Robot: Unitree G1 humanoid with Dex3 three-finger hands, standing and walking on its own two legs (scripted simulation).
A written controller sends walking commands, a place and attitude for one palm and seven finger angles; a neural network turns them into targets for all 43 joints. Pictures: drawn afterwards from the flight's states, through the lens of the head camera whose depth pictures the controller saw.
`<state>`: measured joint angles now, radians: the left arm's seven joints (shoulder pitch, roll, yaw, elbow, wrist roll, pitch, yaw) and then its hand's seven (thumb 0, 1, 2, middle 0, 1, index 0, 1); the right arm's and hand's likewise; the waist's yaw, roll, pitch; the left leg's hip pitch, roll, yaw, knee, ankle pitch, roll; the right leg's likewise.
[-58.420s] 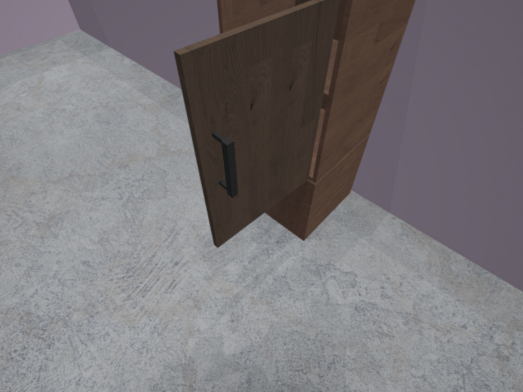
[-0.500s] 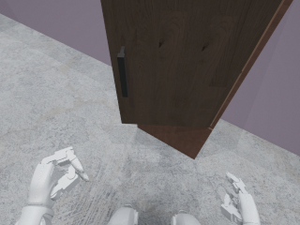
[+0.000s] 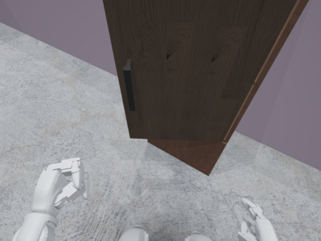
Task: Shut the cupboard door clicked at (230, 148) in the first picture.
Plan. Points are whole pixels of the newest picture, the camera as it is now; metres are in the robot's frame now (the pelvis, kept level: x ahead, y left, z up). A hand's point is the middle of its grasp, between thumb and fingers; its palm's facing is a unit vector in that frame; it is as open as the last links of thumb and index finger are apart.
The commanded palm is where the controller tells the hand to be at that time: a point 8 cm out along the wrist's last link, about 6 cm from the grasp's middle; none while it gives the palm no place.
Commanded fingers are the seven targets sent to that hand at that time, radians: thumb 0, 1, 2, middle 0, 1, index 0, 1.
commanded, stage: raise the hand and make a fist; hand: left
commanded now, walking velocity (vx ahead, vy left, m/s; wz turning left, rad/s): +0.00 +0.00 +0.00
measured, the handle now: (131, 86) +0.53 +0.13 +0.07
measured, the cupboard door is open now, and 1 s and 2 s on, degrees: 30 30 30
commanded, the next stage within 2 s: bring the fist close to the handle in 0.24 s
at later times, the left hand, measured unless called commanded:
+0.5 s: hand (90, 181) +0.23 +0.17 +0.07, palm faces +0.03 -1.00 -0.03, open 3.2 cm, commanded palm +0.23 +0.21 +0.07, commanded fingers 0.00 0.90 0.90 -1.30 -1.50 -1.30 -1.50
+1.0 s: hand (129, 141) +0.34 +0.10 +0.05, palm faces -0.05 -1.00 -0.02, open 3.1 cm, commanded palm +0.33 +0.16 +0.07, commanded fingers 0.00 0.90 0.90 -1.30 -1.50 -1.30 -1.50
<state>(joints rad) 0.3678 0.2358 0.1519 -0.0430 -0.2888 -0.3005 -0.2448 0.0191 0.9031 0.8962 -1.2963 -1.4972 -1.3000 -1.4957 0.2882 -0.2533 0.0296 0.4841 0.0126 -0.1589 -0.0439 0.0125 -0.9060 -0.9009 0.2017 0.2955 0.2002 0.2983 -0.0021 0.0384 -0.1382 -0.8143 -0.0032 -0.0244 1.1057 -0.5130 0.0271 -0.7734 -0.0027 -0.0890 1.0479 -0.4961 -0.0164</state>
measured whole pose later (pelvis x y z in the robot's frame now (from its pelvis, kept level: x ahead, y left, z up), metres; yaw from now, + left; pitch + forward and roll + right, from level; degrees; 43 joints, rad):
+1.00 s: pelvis +0.00 -0.01 +0.00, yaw -1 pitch +14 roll +0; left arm -0.15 0.16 0.04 0.36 -0.16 -0.30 -0.05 0.02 0.90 0.90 -1.30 -1.50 -1.30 -1.50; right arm 0.27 -0.25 0.02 0.57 0.00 -0.11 -0.02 0.01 -0.91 -0.90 0.20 0.30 0.20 0.30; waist -0.03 0.03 -0.12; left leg -0.81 0.00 0.00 1.06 -0.48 0.01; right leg -0.80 0.00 -0.06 1.04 -0.48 -0.03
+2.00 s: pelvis -0.02 -0.02 +0.00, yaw -1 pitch +16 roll +0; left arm -0.65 0.19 0.17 0.98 -0.08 -0.47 0.02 0.02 0.90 0.90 -1.30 -1.50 -1.30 -1.50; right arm 0.29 -0.25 0.00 0.63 -0.02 -0.02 0.01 0.01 -0.91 -0.90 0.20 0.29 0.20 0.30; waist -0.10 0.02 -0.12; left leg -0.88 0.01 0.02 1.03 -0.44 0.01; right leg -0.88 0.01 -0.05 1.03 -0.44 -0.04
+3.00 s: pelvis -0.02 +0.00 -0.03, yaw -3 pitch +27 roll -3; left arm -1.23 0.47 0.25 1.34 -0.02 -0.36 -0.20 0.02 0.90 0.90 -1.30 -1.50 -1.30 -1.50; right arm 0.40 -0.28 0.03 0.65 -0.04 -0.04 0.03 0.00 -0.91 -0.90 0.20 0.30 0.20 0.30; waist -0.28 0.06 -0.12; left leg -1.19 0.02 -0.01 1.22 -0.49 0.02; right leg -1.17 0.02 -0.07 1.16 -0.46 -0.03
